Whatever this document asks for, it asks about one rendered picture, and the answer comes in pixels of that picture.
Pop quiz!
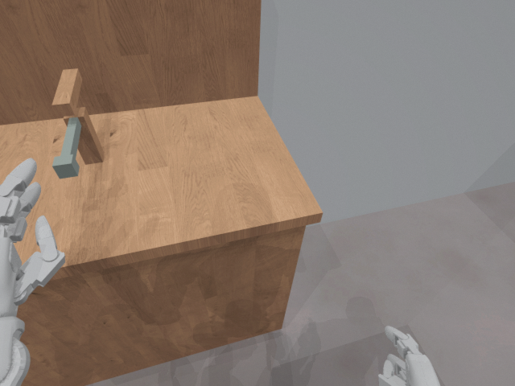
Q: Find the robot left hand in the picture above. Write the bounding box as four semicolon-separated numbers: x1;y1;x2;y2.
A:
0;158;65;318

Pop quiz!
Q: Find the tap lever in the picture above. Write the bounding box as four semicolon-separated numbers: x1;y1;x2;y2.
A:
52;114;81;179

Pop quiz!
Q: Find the robot left forearm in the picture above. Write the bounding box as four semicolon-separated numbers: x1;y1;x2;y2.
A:
0;316;31;386

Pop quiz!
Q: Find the robot right hand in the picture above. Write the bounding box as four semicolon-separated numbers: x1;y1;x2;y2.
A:
378;326;440;386

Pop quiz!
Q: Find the counter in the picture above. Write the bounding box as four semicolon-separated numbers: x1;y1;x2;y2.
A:
0;0;323;386

